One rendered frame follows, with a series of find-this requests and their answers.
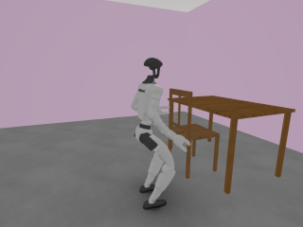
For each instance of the right robot hand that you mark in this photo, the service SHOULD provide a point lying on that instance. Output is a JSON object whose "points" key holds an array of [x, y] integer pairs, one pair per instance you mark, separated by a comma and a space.
{"points": [[179, 141]]}

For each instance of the right robot foot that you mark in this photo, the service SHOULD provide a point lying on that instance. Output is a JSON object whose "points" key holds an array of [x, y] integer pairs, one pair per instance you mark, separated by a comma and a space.
{"points": [[157, 204]]}

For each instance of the left robot foot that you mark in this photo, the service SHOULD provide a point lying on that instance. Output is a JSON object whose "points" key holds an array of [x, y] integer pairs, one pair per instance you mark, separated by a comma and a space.
{"points": [[144, 189]]}

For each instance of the left robot hand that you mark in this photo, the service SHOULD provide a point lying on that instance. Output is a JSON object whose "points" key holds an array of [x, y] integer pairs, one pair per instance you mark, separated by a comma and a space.
{"points": [[163, 107]]}

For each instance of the table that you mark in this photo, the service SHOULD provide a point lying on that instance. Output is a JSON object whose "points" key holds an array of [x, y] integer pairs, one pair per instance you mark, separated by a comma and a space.
{"points": [[238, 109]]}

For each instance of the robot foot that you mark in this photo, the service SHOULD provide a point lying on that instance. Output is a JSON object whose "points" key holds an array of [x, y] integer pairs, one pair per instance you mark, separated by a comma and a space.
{"points": [[157, 204], [144, 189]]}

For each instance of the right robot upper arm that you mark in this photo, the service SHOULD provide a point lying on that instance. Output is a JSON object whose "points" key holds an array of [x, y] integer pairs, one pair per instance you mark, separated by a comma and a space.
{"points": [[156, 92]]}

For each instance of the chair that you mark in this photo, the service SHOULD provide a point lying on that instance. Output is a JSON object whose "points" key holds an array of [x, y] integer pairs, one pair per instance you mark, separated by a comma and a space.
{"points": [[191, 132]]}

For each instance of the robot right forearm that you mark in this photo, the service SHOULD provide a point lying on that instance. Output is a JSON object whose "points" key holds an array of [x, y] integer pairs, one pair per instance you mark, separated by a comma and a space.
{"points": [[159, 124]]}

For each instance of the left robot upper arm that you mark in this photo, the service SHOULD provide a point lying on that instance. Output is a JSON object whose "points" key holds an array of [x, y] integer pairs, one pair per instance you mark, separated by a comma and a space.
{"points": [[134, 104]]}

